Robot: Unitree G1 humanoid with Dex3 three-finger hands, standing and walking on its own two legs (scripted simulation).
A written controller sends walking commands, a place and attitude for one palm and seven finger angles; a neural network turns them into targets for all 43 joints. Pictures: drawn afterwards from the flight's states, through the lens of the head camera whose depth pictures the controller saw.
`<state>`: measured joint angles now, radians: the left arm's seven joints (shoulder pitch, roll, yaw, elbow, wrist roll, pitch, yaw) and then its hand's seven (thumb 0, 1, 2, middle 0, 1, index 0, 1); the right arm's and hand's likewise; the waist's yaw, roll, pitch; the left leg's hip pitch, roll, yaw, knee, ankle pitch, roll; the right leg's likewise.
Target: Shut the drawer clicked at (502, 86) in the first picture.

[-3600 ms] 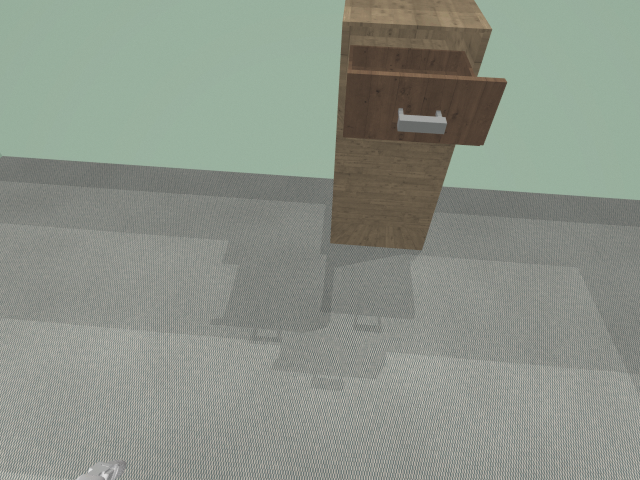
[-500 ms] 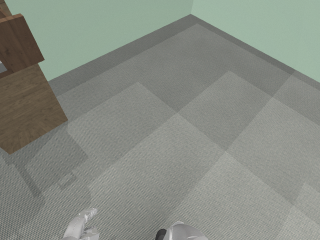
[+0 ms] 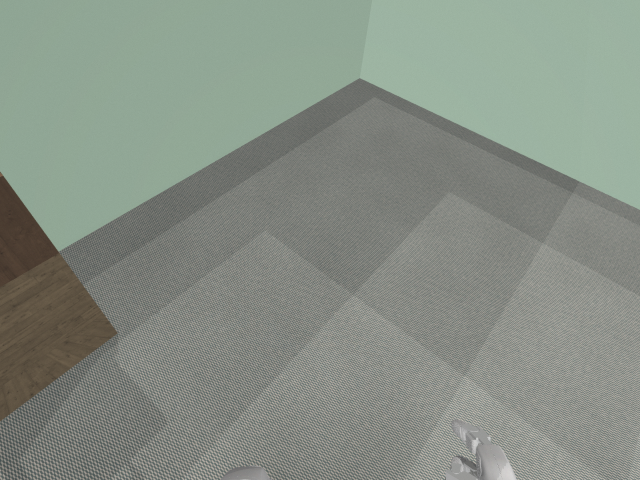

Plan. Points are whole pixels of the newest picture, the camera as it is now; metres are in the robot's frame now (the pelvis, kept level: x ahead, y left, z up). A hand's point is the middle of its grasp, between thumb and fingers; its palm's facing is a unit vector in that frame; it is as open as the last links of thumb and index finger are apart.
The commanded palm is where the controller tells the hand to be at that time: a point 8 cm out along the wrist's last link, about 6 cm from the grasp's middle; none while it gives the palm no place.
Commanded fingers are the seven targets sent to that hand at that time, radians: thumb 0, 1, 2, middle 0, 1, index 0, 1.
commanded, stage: walk to a spot facing it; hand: left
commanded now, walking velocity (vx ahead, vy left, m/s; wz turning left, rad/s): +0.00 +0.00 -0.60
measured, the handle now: out of the picture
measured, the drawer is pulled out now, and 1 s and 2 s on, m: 0.29 0.29 0.29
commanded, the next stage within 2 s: turn to face it in 0.32 s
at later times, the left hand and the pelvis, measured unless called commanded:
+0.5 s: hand (257, 395) +0.25 +0.13 -0.15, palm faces -0.27 -0.92 -0.28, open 7.4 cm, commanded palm none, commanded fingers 0.00 0.90 0.90 -0.20 -0.30 -0.20 -0.30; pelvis +0.07 -0.03 -0.01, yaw -16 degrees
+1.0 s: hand (215, 440) +0.18 +0.18 -0.16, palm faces +0.02 -0.98 -0.22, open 7.3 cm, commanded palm none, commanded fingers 0.00 0.90 0.90 -0.20 -0.30 -0.20 -0.30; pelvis +0.10 -0.03 +0.01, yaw -2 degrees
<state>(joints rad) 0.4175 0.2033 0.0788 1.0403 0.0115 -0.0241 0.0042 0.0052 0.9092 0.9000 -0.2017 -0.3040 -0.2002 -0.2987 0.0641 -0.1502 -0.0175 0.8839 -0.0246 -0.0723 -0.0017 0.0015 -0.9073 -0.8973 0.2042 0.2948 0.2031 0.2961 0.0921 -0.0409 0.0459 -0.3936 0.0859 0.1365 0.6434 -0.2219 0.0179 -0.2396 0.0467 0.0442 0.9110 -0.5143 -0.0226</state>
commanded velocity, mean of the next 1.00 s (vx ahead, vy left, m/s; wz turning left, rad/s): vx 0.00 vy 0.00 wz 0.13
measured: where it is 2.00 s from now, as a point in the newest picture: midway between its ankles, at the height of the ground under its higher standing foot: outside the picture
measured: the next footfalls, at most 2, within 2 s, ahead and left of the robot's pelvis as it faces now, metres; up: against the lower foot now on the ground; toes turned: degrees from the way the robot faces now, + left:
right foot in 0.44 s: +0.11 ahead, -0.15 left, +0.00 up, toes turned -24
left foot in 0.82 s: +0.16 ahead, +0.07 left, +0.00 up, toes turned +2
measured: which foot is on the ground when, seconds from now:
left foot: down 0.00-0.44, up 0.46-0.80, down 0.82-1.00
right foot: up 0.00-0.42, down 0.44-0.84, up 0.86-1.00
